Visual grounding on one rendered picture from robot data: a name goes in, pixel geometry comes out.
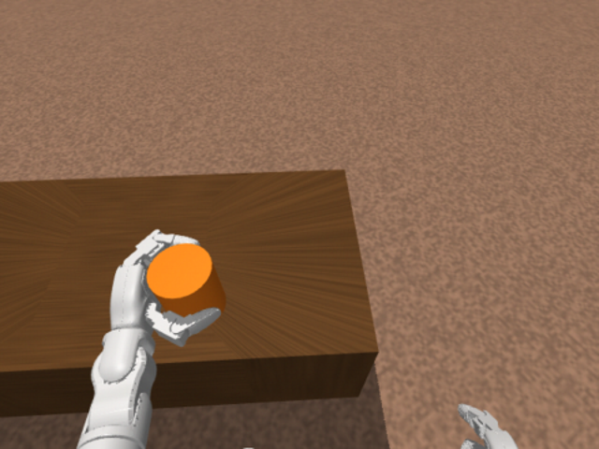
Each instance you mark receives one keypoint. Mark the can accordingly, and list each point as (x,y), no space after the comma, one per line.
(184,280)

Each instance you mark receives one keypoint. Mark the left robot arm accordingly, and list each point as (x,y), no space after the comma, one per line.
(122,376)

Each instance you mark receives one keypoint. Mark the left robot hand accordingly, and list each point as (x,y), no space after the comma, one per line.
(133,304)

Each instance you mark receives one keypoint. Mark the right robot hand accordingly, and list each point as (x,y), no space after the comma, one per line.
(486,427)

